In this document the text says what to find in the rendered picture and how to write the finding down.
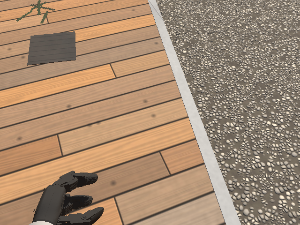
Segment left robot hand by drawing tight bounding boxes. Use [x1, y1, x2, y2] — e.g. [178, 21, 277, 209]
[32, 171, 104, 225]

